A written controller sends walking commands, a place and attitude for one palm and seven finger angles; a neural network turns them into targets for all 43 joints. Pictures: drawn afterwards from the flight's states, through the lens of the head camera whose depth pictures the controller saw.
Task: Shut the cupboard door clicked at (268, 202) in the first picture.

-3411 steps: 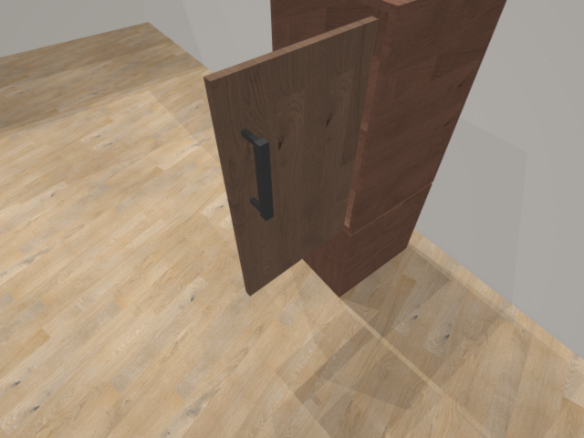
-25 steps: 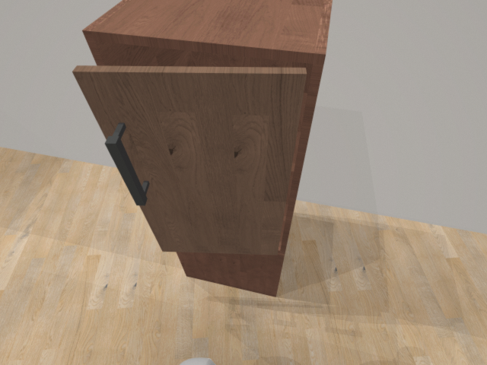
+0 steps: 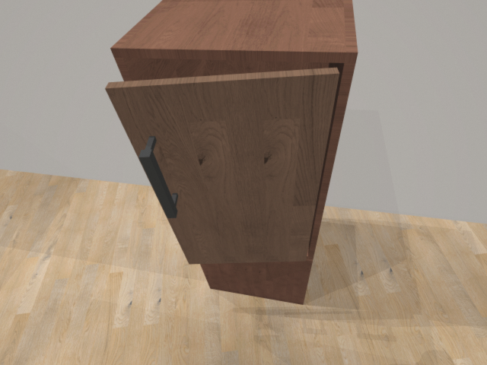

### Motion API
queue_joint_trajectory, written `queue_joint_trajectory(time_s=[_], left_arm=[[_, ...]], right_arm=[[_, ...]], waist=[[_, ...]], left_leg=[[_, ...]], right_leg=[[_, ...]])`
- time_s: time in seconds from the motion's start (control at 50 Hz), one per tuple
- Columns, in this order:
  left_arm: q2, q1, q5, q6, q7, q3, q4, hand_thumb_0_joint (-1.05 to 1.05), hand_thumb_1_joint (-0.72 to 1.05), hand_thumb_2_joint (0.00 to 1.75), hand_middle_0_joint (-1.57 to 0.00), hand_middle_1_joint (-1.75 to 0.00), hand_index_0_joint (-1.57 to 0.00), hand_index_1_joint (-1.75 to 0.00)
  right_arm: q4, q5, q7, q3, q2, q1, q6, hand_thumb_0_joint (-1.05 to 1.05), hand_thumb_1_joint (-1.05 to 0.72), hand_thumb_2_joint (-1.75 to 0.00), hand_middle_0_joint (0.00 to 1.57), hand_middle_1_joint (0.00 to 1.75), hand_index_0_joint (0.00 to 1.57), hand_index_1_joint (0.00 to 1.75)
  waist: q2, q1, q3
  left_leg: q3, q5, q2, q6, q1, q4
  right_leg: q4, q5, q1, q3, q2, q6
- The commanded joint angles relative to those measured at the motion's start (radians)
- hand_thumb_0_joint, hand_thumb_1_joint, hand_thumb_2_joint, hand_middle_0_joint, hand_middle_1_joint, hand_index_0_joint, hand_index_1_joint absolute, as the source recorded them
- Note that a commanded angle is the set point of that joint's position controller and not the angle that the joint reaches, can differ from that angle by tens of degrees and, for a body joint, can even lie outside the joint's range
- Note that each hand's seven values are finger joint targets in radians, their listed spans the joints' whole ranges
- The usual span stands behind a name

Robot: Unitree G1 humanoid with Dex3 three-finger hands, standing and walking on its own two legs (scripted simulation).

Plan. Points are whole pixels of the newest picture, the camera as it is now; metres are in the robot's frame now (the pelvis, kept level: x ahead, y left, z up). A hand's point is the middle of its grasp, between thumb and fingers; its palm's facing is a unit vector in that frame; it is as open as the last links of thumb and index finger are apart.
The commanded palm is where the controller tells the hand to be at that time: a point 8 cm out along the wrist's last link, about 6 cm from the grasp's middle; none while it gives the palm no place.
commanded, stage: come to a stop and stand still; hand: left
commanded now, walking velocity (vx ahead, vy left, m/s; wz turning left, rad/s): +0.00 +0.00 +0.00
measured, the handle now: (162, 180) +0.42 +0.18 +0.07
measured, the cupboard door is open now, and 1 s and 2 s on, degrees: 11 11 11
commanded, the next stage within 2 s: look again from close up in 0.72 s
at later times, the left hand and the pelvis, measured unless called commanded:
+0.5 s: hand out of the picture +0.05 +0.18 -0.16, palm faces -0.01 -0.97 -0.23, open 7.3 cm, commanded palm none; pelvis +0.02 +0.00 +0.01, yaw +0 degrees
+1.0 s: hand out of the picture +0.01 +0.14 -0.17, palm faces +0.02 -0.98 -0.17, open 7.3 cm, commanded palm none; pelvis +0.03 -0.02 +0.01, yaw +0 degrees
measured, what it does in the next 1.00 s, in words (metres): stands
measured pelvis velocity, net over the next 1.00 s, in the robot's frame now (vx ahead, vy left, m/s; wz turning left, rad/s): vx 0.03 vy -0.02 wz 0.01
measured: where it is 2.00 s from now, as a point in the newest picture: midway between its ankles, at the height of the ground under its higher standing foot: outside the picture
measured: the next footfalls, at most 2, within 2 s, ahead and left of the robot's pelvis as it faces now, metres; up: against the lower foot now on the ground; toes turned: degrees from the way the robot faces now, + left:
none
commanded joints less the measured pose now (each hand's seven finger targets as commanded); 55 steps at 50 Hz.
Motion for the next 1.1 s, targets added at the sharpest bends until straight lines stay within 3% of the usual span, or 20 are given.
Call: queue_joint_trajectory(time_s=[0.0,0.1,0.4,0.54,0.68,1.0,1.08], left_arm=[[0.119,0.009,-0.004,-0.014,0.01,0.032,-0.059,0.0,0.9,0.9,-0.2,-0.3,-0.2,-0.3],[0.117,0.009,-0.006,-0.003,0.009,0.033,-0.036,0.0,0.9,0.9,-0.2,-0.3,-0.2,-0.3],[0.103,-0.011,-0.011,0.002,0.012,0.025,0.031,0.0,0.9,0.9,-0.2,-0.3,-0.2,-0.3],[0.088,0.009,-0.011,-0.003,0.012,0.017,0.058,0.0,0.9,0.9,-0.2,-0.3,-0.2,-0.3],[0.083,0.033,-0.009,-0.01,0.015,0.014,0.079,0.0,0.9,0.9,-0.2,-0.3,-0.2,-0.3],[0.061,0.063,-0.009,-0.015,0.013,0.009,0.107,0.0,0.9,0.9,-0.2,-0.3,-0.2,-0.3],[0.061,0.069,-0.009,-0.018,0.014,0.01,0.107,0.0,0.9,0.9,-0.2,-0.3,-0.2,-0.3]], right_arm=[[0.002,-0.006,-0.01,-0.007,-0.107,0.08,-0.028,0.0,-0.9,-0.9,0.2,0.3,0.2,0.3],[0.038,-0.006,-0.021,0.001,-0.108,0.085,-0.031,0.0,-0.9,-0.9,0.2,0.3,0.2,0.3],[0.147,-0.003,-0.031,0.01,-0.091,0.14,-0.031,0.0,-0.9,-0.9,0.2,0.3,0.2,0.3],[0.179,0.0,-0.029,0.012,-0.074,0.14,-0.03,0.0,-0.9,-0.9,0.2,0.3,0.2,0.3],[0.201,0.002,-0.032,0.012,-0.064,0.144,-0.033,0.0,-0.9,-0.9,0.2,0.3,0.2,0.3],[0.223,0.002,-0.034,0.016,-0.045,0.141,-0.032,0.0,-0.9,-0.9,0.2,0.3,0.2,0.3],[0.227,0.002,-0.036,0.016,-0.042,0.146,-0.034,0.0,-0.9,-0.9,0.2,0.3,0.2,0.3]], waist=[[-0.062,-0.003,0.003],[-0.026,0.006,0.0],[-0.079,-0.001,0.013],[-0.104,-0.004,0.062],[-0.094,-0.006,0.037],[-0.094,-0.002,0.08],[-0.09,-0.002,0.062]], left_leg=[[-0.24,0.236,0.209,-0.038,0.085,-0.166],[-0.234,0.328,0.21,-0.04,0.123,-0.171],[-0.213,0.395,0.207,-0.045,0.168,-0.166],[-0.203,0.274,0.2,-0.042,0.145,-0.184],[-0.192,0.367,0.199,-0.041,0.183,-0.162],[-0.19,0.269,0.197,-0.042,0.159,-0.177],[-0.188,0.313,0.197,-0.042,0.171,-0.165]], right_leg=[[-0.09,0.121,-0.009,0.092,-0.056,-0.047],[-0.103,0.127,0.016,0.079,-0.057,-0.042],[-0.142,0.193,0.068,0.08,-0.073,-0.044],[-0.177,0.193,0.057,0.095,-0.081,-0.046],[-0.174,0.252,0.071,0.094,-0.081,-0.045],[-0.211,0.233,0.069,0.1,-0.086,-0.05],[-0.207,0.276,0.084,0.1,-0.087,-0.052]])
